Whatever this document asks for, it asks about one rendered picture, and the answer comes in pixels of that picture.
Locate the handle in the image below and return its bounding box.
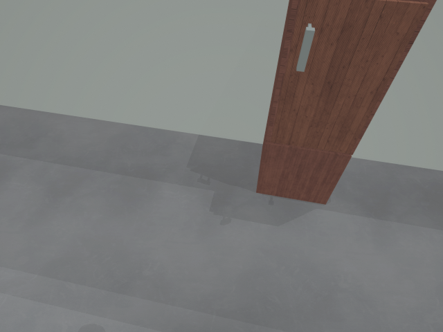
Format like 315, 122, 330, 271
296, 24, 315, 72

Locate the cupboard door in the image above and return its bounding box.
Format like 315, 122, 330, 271
271, 0, 429, 154

